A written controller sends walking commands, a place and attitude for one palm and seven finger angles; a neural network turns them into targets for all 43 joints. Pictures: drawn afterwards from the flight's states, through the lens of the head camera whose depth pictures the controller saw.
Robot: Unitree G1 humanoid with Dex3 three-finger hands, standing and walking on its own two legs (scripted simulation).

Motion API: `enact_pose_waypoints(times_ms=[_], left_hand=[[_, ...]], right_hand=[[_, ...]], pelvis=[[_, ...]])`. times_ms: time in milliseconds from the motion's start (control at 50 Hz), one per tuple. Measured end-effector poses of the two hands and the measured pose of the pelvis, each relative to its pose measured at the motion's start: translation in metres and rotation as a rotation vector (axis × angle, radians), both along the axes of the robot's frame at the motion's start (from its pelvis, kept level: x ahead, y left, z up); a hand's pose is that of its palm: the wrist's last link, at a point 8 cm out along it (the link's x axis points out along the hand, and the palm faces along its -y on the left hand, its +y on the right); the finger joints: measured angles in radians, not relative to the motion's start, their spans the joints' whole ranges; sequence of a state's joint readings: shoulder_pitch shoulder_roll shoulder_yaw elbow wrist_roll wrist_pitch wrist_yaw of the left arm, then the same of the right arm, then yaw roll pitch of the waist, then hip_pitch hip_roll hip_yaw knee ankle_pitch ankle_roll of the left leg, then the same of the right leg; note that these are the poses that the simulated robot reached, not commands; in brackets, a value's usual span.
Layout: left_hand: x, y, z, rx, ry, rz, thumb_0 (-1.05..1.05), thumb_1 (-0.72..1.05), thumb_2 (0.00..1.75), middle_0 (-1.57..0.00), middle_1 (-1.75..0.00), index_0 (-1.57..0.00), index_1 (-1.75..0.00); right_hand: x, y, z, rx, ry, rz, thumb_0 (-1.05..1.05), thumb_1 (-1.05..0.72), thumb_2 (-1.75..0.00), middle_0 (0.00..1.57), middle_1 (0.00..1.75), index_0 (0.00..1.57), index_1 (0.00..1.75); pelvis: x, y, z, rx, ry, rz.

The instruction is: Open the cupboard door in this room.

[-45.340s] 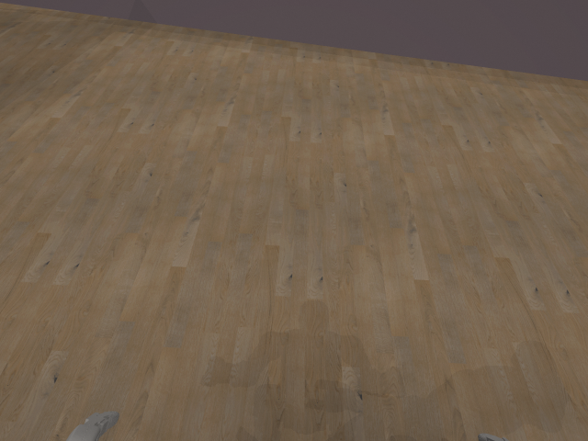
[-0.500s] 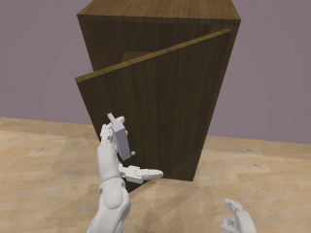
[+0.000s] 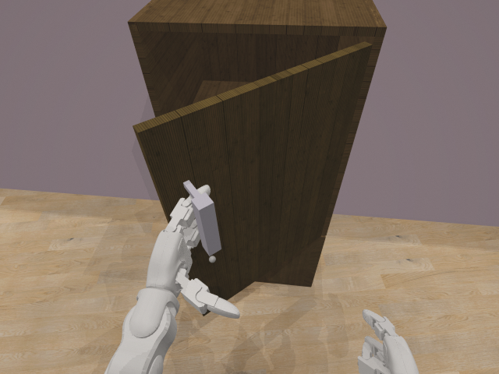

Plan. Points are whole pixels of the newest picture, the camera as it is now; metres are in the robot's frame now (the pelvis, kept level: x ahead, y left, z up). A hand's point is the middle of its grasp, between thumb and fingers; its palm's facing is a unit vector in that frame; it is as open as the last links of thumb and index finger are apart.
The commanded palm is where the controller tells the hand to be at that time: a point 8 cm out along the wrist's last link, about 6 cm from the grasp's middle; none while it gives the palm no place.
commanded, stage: slide the hand sideways off the handle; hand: left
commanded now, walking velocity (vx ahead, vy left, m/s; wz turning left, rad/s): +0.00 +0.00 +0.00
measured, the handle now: (201, 217) +0.34 +0.10 +0.09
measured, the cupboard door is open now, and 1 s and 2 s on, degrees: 42 41 41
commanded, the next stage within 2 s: draw the hand back to the body in 0.82 s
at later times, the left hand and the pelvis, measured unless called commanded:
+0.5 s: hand (175, 280) +0.23 +0.12 +0.08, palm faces -0.04 -1.00 -0.05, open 16.0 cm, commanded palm +0.20 +0.19 +0.09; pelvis +0.03 -0.02 +0.00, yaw +0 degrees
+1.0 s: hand (142, 297) +0.21 +0.16 +0.08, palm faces -0.06 -1.00 -0.02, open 16.3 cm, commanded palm +0.18 +0.22 +0.10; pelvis +0.01 +0.00 -0.01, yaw +1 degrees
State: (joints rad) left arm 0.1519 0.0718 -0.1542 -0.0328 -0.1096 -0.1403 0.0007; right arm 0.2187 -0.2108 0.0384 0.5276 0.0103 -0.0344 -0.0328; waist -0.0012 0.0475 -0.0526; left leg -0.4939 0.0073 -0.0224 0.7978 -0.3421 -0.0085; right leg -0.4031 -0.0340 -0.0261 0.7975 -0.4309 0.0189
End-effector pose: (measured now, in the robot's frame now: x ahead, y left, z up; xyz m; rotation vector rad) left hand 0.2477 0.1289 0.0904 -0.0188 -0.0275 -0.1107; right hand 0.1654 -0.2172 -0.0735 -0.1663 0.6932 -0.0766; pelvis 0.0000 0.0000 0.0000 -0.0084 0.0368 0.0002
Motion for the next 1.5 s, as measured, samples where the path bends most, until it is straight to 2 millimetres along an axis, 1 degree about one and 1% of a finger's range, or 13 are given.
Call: enact_pose_waypoints(times_ms=[160,300,480,620,720,860,960,1040,1100,1180,1260,1440,1500], left_hand=[[0.000,0.005,-0.001,0.047,-0.012,-0.017,-0.01,-0.50,0.30,-0.19,-0.34,-0.17,-0.31],[-0.005,0.019,-0.002,0.042,0.028,-0.002,-0.01,-0.50,0.30,-0.22,-0.34,-0.21,-0.33],[-0.031,0.045,-0.004,0.065,0.048,0.071,-0.01,-0.50,0.30,-0.21,-0.33,-0.21,-0.33],[-0.050,0.068,-0.004,0.080,0.042,0.104,-0.01,-0.50,0.30,-0.19,-0.32,-0.17,-0.31],[-0.056,0.077,-0.003,0.078,0.032,0.087,-0.01,-0.50,0.30,-0.17,-0.31,-0.16,-0.30],[-0.062,0.090,-0.006,0.066,0.047,0.069,-0.01,-0.50,0.30,-0.16,-0.31,-0.15,-0.30],[-0.060,0.090,-0.007,0.042,0.031,0.061,-0.01,-0.50,0.30,-0.15,-0.30,-0.15,-0.30],[-0.056,0.084,0.000,0.051,0.003,0.033,-0.01,-0.50,0.30,-0.15,-0.30,-0.15,-0.30],[-0.054,0.085,0.008,0.072,-0.014,0.030,-0.01,-0.50,0.30,-0.15,-0.30,-0.15,-0.30],[-0.054,0.096,0.016,0.092,-0.008,0.062,-0.01,-0.50,0.30,-0.15,-0.30,-0.15,-0.30],[-0.060,0.109,0.021,0.096,0.015,0.095,-0.01,-0.50,0.30,-0.15,-0.30,-0.15,-0.30],[-0.071,0.119,0.038,0.108,-0.003,0.093,-0.01,-0.47,0.31,-0.15,-0.30,-0.15,-0.30],[-0.071,0.129,0.047,0.231,0.001,0.216,-0.01,-0.41,0.33,-0.16,-0.30,-0.15,-0.30]], right_hand=[[0.004,0.000,0.002,0.004,-0.002,0.009,0.01,-0.91,-0.90,0.20,0.30,0.20,0.30],[0.013,-0.009,0.003,0.006,-0.006,-0.011,0.01,-0.91,-0.90,0.20,0.30,0.20,0.30],[0.028,-0.025,0.005,-0.015,-0.035,-0.014,0.01,-0.91,-0.90,0.20,0.30,0.20,0.30],[0.036,-0.032,0.003,-0.038,-0.055,-0.007,0.01,-0.91,-0.90,0.20,0.30,0.20,0.30],[0.038,-0.031,0.003,-0.044,-0.072,-0.006,0.01,-0.91,-0.90,0.20,0.30,0.20,0.30],[0.033,-0.023,0.004,-0.041,-0.093,-0.017,0.01,-0.91,-0.90,0.20,0.30,0.20,0.30],[0.027,-0.014,0.006,-0.043,-0.113,-0.007,0.01,-0.91,-0.90,0.20,0.30,0.20,0.30],[0.022,-0.006,0.008,-0.039,-0.124,-0.003,0.01,-0.91,-0.90,0.20,0.30,0.20,0.30],[0.018,0.000,0.009,-0.029,-0.125,-0.007,0.01,-0.91,-0.90,0.20,0.30,0.20,0.30],[0.015,0.006,0.010,-0.015,-0.122,-0.013,0.01,-0.91,-0.90,0.20,0.30,0.20,0.30],[0.016,0.010,0.014,-0.012,-0.127,-0.006,0.01,-0.90,-0.90,0.20,0.30,0.20,0.30],[0.028,0.009,0.025,-0.033,-0.174,0.024,0.01,-0.90,-0.90,0.20,0.30,0.21,0.30],[0.033,0.009,0.030,-0.055,-0.173,0.024,0.01,-0.90,-0.90,0.20,0.30,0.20,0.30]], pelvis=[[0.004,-0.005,-0.001,0.001,0.009,-0.009],[0.014,-0.010,0.002,0.003,0.017,-0.016],[0.026,-0.018,-0.001,0.004,0.037,-0.006],[0.027,-0.021,-0.005,-0.002,0.049,0.011],[0.025,-0.019,-0.007,-0.008,0.055,0.019],[0.020,-0.013,-0.008,-0.015,0.053,0.018],[0.014,-0.006,-0.009,-0.023,0.048,0.019],[0.010,-0.001,-0.009,-0.025,0.042,0.017],[0.009,0.002,-0.008,-0.024,0.035,0.013],[0.010,0.004,-0.005,-0.023,0.024,0.008],[0.011,0.006,-0.002,-0.025,0.012,0.009],[0.013,0.006,0.004,-0.028,-0.011,0.020],[0.014,0.005,0.008,-0.026,-0.028,0.015]])
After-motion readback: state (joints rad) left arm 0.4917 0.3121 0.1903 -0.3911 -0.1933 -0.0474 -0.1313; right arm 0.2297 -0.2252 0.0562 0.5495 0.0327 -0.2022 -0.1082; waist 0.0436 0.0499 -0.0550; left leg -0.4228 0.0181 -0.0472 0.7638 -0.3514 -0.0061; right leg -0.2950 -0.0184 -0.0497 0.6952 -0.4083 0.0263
